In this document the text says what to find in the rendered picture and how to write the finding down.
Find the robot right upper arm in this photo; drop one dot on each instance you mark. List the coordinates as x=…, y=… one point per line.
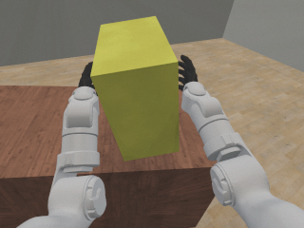
x=241, y=183

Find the right robot forearm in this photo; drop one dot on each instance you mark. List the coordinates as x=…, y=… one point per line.
x=221, y=142

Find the carton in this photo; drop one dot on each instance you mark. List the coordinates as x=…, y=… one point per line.
x=135, y=73

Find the left robot hand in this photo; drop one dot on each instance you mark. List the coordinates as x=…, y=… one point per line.
x=85, y=79

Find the pedestal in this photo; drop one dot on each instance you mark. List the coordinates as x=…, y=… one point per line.
x=171, y=190

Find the right robot hand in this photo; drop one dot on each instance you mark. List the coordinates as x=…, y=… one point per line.
x=189, y=72

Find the left robot forearm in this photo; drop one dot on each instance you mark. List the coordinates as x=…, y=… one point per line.
x=79, y=152

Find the robot left upper arm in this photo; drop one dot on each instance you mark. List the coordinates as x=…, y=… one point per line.
x=74, y=202

